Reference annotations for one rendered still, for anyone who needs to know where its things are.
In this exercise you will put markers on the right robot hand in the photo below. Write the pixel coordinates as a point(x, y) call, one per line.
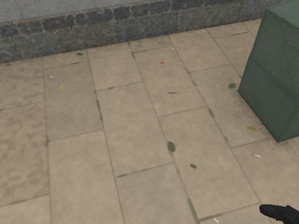
point(286, 214)

